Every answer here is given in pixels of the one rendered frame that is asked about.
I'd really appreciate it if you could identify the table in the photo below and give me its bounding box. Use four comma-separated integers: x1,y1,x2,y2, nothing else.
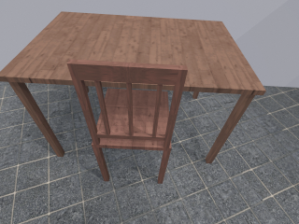
0,11,266,163

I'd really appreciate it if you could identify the chair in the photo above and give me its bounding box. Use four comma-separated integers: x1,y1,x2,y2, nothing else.
67,59,188,184

